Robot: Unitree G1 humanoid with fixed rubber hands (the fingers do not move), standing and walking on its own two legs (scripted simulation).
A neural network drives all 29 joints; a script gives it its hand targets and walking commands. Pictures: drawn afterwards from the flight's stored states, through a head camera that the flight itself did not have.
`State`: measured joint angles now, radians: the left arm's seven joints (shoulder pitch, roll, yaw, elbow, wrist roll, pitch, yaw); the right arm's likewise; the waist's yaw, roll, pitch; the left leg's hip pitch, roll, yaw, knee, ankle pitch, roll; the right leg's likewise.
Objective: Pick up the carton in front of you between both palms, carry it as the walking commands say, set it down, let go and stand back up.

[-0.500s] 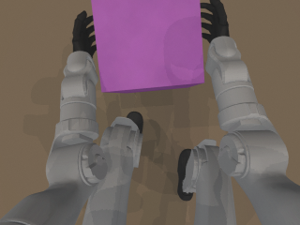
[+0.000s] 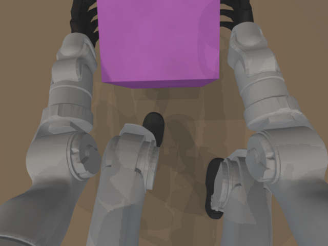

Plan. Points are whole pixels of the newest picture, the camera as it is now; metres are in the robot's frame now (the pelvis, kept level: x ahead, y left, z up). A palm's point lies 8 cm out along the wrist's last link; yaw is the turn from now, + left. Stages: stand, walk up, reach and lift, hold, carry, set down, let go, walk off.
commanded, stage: set down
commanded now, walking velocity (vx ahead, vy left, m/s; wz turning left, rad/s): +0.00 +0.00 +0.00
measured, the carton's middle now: (163, 41) +0.50 +0.16 -0.23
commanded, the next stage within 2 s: none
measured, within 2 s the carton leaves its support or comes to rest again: rests again in 0.66 s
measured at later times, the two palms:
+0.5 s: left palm (88, 36) +0.46 +0.31 -0.17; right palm (237, 32) +0.54 +0.01 -0.19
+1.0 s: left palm (84, 51) +0.43 +0.33 -0.20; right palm (251, 38) +0.54 -0.03 -0.21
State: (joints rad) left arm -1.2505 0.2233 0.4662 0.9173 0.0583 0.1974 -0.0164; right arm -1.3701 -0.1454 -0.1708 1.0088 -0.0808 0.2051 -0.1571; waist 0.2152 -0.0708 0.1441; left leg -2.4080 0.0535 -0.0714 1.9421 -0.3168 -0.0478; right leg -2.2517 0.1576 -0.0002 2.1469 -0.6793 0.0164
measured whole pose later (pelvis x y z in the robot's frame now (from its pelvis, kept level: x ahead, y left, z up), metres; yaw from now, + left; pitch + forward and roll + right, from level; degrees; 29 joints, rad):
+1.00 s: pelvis -0.01 +0.01 -0.01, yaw +1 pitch +39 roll +1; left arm -1.36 0.38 0.40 1.29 -0.15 -0.05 0.04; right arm -1.48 -0.32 0.08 1.13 0.07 0.07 -0.09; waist 0.17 0.01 0.37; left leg -2.35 0.06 -0.02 1.97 -0.30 -0.01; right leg -2.20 0.16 0.06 2.20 -0.68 0.06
